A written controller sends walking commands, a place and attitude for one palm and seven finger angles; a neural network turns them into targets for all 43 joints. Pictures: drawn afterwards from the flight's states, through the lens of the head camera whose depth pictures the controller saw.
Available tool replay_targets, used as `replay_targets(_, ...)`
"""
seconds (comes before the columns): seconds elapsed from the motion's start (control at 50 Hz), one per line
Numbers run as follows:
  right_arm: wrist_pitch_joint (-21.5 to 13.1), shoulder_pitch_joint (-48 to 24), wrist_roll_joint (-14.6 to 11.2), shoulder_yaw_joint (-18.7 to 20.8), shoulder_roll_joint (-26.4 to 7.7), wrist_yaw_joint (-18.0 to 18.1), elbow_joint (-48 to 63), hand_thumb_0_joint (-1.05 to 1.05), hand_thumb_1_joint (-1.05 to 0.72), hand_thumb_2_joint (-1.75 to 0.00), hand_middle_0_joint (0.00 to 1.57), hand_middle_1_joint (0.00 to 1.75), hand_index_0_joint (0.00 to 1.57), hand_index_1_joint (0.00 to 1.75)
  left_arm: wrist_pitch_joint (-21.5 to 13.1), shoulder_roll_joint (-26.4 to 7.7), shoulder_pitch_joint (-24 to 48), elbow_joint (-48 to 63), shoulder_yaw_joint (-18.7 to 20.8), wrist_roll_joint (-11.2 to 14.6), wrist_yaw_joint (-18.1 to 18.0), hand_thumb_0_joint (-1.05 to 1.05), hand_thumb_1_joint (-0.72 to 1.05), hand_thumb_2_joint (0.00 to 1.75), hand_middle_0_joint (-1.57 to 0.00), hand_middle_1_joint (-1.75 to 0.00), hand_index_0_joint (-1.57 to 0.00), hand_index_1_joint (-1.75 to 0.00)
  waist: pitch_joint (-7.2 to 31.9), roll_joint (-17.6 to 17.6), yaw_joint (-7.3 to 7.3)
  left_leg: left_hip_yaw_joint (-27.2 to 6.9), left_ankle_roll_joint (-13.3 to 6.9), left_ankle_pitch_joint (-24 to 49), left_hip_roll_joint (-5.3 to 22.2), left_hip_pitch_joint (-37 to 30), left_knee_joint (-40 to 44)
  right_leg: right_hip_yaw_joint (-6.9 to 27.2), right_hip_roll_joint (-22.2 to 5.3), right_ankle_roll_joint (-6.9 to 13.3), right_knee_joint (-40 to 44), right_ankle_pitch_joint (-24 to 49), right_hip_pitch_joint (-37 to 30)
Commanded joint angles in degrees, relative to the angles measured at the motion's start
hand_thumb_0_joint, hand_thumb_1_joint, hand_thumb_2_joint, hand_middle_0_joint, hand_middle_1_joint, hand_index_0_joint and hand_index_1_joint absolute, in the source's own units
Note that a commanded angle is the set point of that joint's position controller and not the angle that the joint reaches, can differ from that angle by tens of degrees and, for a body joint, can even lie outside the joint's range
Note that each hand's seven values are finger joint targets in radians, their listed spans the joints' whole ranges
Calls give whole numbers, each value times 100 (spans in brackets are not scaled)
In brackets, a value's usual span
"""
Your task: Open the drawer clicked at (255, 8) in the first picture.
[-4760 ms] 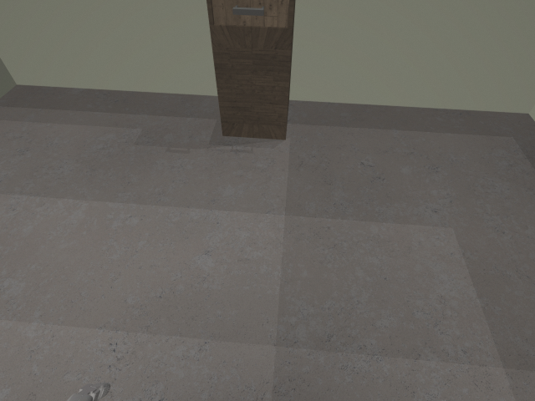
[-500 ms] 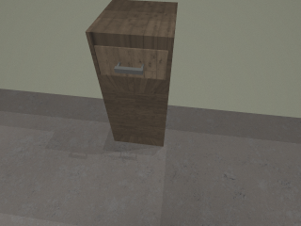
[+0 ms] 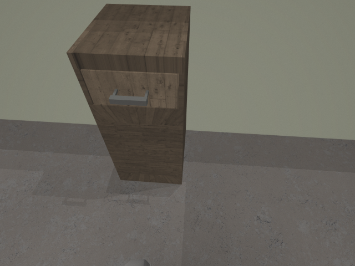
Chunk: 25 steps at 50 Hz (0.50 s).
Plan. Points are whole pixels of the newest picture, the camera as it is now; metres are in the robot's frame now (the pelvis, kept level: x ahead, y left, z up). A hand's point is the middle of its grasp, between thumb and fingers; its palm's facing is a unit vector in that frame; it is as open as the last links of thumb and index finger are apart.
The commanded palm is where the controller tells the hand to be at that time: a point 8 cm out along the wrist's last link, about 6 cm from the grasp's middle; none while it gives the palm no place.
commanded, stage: take the last steps up to it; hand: left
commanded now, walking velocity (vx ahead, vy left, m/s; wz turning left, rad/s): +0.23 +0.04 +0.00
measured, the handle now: (130, 96) +0.67 +0.22 -0.04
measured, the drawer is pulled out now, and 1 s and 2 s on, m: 0.00 0.00 0.00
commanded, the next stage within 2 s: come to a stop and stand still in 0.20 s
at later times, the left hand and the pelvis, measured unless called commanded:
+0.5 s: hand (102, 254) +0.18 +0.22 -0.18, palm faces +0.02 -0.98 -0.22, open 7.3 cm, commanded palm none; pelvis +0.14 +0.03 +0.00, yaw -1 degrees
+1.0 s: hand (99, 259) +0.17 +0.22 -0.18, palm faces +0.07 -0.98 -0.21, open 7.4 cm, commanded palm none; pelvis +0.11 +0.04 -0.01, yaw +0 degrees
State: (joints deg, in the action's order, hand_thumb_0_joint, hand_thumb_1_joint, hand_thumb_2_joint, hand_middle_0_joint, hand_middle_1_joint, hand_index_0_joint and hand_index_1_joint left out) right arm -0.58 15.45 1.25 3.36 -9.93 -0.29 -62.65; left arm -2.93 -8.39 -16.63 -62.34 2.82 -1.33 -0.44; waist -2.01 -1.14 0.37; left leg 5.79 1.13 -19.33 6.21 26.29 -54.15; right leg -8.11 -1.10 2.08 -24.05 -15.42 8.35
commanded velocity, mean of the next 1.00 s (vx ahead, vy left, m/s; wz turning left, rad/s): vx -0.02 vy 0.01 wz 0.00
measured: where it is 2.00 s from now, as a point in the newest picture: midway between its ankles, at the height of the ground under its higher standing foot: outside the picture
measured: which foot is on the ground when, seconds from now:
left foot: up 0.00-0.16, down 0.18-0.60, up 0.62-0.98, down 1.00-1.00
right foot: down 0.00-0.18, up 0.20-0.54, down 0.56-1.00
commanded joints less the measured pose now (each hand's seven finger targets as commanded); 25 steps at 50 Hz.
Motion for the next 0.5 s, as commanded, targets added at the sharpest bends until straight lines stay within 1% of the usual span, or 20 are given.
replay_targets(0.0,-126,-214,-15,-42,-86,-86,452,0,-90,-90,20,30,20,30,-121,-845,-467,67,95,-9,-28,0,90,90,-20,-30,-20,-30,-292,765,-110,37,-3,408,-15,147,1003,1012,-1420,713,1231,1233,32)
replay_targets(0.02,-142,-298,-24,-39,-85,-96,499,0,-90,-90,20,30,20,30,-117,-867,-495,32,105,-21,-30,0,90,90,-20,-30,-20,-30,-302,851,-121,45,-33,430,-26,6,1169,1010,-1467,698,1190,1163,62)
replay_targets(0.06,-165,-428,-32,-47,-151,-101,582,0,-90,-90,20,30,20,30,-92,-904,-482,12,114,-15,-31,0,90,90,-20,-30,-20,-30,-395,831,-98,75,-79,540,-97,-320,1516,955,-1447,626,1088,1073,181)
replay_targets(0.08,-183,-370,-25,-48,-184,-91,577,0,-90,-90,20,30,20,30,-75,-896,-446,8,123,-6,-37,0,90,90,-20,-30,-20,-30,-388,852,-36,93,-97,659,-139,-585,1797,911,-1382,562,942,1064,207)
replay_targets(0.1,-210,-173,-17,-42,-246,-68,510,0,-90,-90,20,30,20,30,-53,-876,-394,-1,129,6,-42,0,90,90,-20,-30,-20,-30,-325,680,77,167,-108,856,-209,-1074,2188,809,-1280,471,668,1046,321)
replay_targets(0.12,-240,235,-6,-13,-383,-39,387,0,-90,-90,20,30,20,30,-22,-800,-397,2,117,9,-32,0,90,90,-20,-30,-20,-30,-176,303,248,158,-133,969,-261,-1839,2478,619,-1069,364,75,932,659)
replay_targets(0.14,-286,822,43,62,-750,21,245,0,-90,-90,20,30,20,30,8,-613,-479,48,79,25,-10,0,90,90,-20,-30,-20,-30,160,-477,456,-549,-344,1079,268,-2671,2883,340,-635,152,-1113,551,1142)
replay_targets(0.16,-279,1322,96,184,-1334,82,179,0,-90,-90,20,30,20,30,6,-299,-627,172,35,70,27,0,90,90,-20,-30,-20,-30,496,-1740,525,-2203,-906,1367,1559,-3251,3514,-213,25,-112,-2696,-1382,2027)
replay_targets(0.18,-204,1323,43,161,-1357,114,191,0,-90,-90,20,30,20,30,12,-397,-522,301,17,17,-3,0,90,90,-20,-30,-20,-30,557,-1598,521,-2667,-1177,618,1862,-2956,3988,291,45,-57,-3738,-2081,2250)
replay_targets(0.2,-200,946,20,131,-1199,149,285,0,-90,-90,20,30,20,30,27,-385,-257,312,22,14,-2,0,90,90,-20,-30,-20,-30,272,-1356,463,-2602,-1256,241,1809,-2454,4144,517,-192,-17,-4308,-1745,2496)
replay_targets(0.22,-205,552,0,68,-939,157,427,0,-90,-90,20,30,20,30,31,-445,-151,293,37,15,33,0,90,90,-20,-30,-20,-30,-26,-889,305,-2324,-1261,134,1667,-1968,4207,649,-407,-33,-4475,-1303,2548)
replay_targets(0.24,-247,275,10,-10,-728,161,491,0,-90,-90,20,30,20,30,46,-389,-188,235,40,-9,62,0,90,90,-20,-30,-20,-30,-118,-555,162,-1877,-1155,365,1468,-1686,4285,706,-522,-80,-4358,-977,2402)
replay_targets(0.26,-297,157,4,-48,-596,169,497,0,-90,-90,20,30,20,30,71,-302,-281,190,20,-24,73,0,90,90,-20,-30,-20,-30,-41,-396,45,-1440,-1053,947,1271,-1574,4263,677,-552,-134,-4102,-751,2173)
replay_targets(0.28,-325,76,-14,-76,-550,181,498,0,-90,-90,20,30,20,30,113,-210,-422,139,2,-20,60,0,90,90,-20,-30,-20,-30,74,-456,-50,-1067,-1013,1655,1123,-1575,4197,630,-548,-195,-3864,-601,1981)
replay_targets(0.3,-330,25,-27,-112,-473,203,471,0,-90,-90,20,30,20,30,161,-156,-481,91,-25,1,28,0,90,90,-20,-30,-20,-30,153,-429,-99,-808,-1003,2500,1043,-1511,4089,636,-537,-256,-3493,-542,1728)
replay_targets(0.32,-335,-21,-23,-114,-368,238,453,0,-90,-90,20,30,20,30,199,-90,-491,55,-42,27,-12,0,90,90,-20,-30,-20,-30,209,-248,-149,-627,-979,3579,975,-1497,3924,674,-531,-321,-3036,-435,1456)
replay_targets(0.34,-321,-59,-21,-130,-422,258,457,0,-90,-90,20,30,20,30,243,-45,-535,64,-74,45,-52,0,90,90,-20,-30,-20,-30,333,-226,-183,-504,-995,4192,985,-1543,3773,658,-481,-368,-2585,-409,1200)
replay_targets(0.38,-242,-84,-27,-104,-551,271,391,0,-90,-90,20,30,20,30,300,-82,-432,87,-102,51,-105,0,90,90,-20,-30,-20,-30,446,-236,-131,-435,-972,4564,991,-1775,3561,526,-358,-400,-1918,-274,964)
replay_targets(0.42,-140,-88,-36,-50,-637,283,302,0,-90,-90,20,30,20,30,358,-305,-232,183,-62,47,-126,0,90,90,-20,-30,-20,-30,272,-595,-87,-506,-937,4472,1053,-1715,3462,478,-317,-374,-1507,-247,823)
replay_targets(0.48,1,-144,-36,55,-744,288,309,0,-90,-90,20,30,20,30,426,-545,-195,316,17,14,-131,0,90,90,-20,-30,-20,-30,45,-671,-156,-563,-809,3904,987,-1525,3198,426,-283,-307,-1010,225,627)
